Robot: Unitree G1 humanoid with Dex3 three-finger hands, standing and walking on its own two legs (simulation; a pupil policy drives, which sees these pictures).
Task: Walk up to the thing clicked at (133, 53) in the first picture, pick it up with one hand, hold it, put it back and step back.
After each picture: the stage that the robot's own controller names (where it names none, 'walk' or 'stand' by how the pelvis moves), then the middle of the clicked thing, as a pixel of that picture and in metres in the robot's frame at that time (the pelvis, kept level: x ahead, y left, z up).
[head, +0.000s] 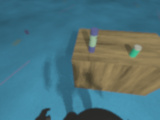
stand; (135, 51) +0.71 -0.43 -0.03
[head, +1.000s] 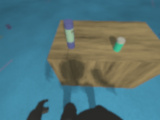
rise first; (118, 44) +0.66 -0.23 +0.00
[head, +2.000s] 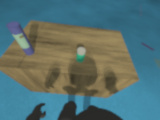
rise first; (80, 55) +0.49 +0.11 +0.00
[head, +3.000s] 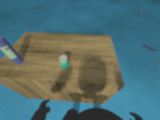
stand; (64, 62) +0.45 +0.23 -0.02
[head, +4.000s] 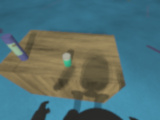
stand; (67, 60) +0.48 +0.21 -0.03
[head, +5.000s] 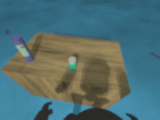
stand; (72, 63) +0.47 +0.16 -0.04
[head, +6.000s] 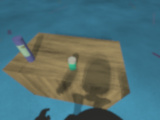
stand; (72, 63) +0.47 +0.17 -0.04
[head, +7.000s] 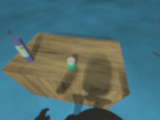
stand; (71, 64) +0.46 +0.17 -0.04
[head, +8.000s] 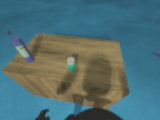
stand; (71, 64) +0.46 +0.17 -0.04
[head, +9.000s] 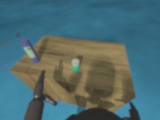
rise first; (75, 65) +0.46 +0.16 -0.04
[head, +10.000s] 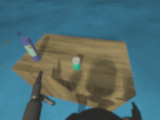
go down; (76, 64) +0.47 +0.16 -0.04
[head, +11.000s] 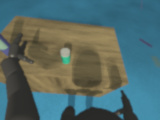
go down; (65, 56) +0.47 +0.15 +0.00
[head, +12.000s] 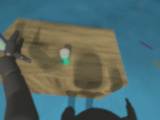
approach; (65, 57) +0.47 +0.16 +0.01
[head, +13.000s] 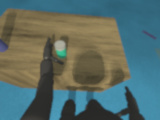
close in; (61, 50) +0.48 +0.17 +0.04
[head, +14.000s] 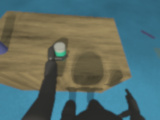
lift; (60, 52) +0.47 +0.17 +0.05
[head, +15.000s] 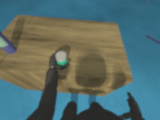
lift; (62, 60) +0.41 +0.17 +0.04
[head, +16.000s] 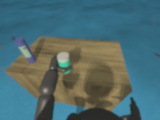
lift; (64, 63) +0.33 +0.17 +0.17
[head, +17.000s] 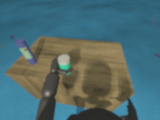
hold; (65, 65) +0.32 +0.17 +0.15
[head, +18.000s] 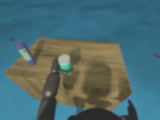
hold; (65, 65) +0.32 +0.16 +0.15
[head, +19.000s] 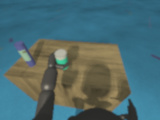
crouch; (62, 59) +0.35 +0.18 +0.17
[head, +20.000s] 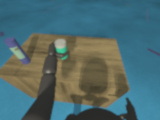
lower; (61, 49) +0.43 +0.19 +0.16
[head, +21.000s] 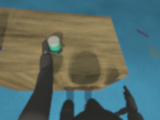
lower; (55, 46) +0.50 +0.19 +0.06
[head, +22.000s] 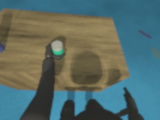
lower; (58, 50) +0.48 +0.17 +0.05
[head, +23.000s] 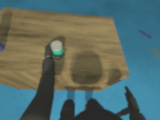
lower; (57, 50) +0.48 +0.18 +0.05
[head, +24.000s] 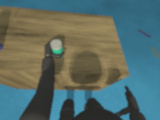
lower; (57, 49) +0.48 +0.17 +0.05
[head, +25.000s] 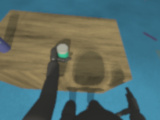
open; (63, 53) +0.46 +0.15 +0.04
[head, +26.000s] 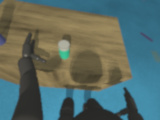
rise; (64, 50) +0.46 +0.15 +0.05
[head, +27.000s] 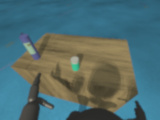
sink last; (75, 64) +0.45 +0.16 +0.00
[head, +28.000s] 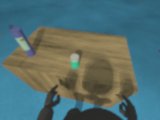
stand; (74, 61) +0.45 +0.15 +0.01
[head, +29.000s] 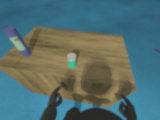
stand; (72, 61) +0.44 +0.16 +0.03
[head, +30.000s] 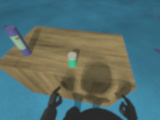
stand; (72, 60) +0.45 +0.16 +0.03
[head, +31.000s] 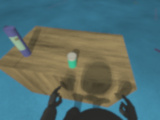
stand; (72, 60) +0.45 +0.16 +0.03
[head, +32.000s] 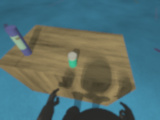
stand; (72, 60) +0.45 +0.15 +0.02
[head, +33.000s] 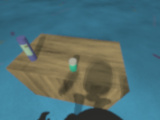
walk; (73, 65) +0.47 +0.16 -0.04
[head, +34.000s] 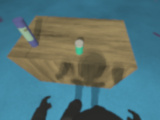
walk; (79, 47) +0.56 +0.12 -0.02
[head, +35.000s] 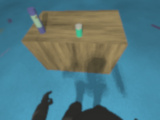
walk; (79, 30) +0.81 +0.15 -0.02
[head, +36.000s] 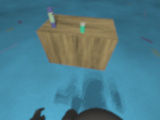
stand; (82, 27) +1.09 +0.15 -0.02
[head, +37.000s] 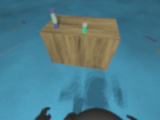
stand; (84, 28) +1.10 +0.13 -0.04
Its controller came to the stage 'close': yes
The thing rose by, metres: 0.21
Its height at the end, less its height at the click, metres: +0.00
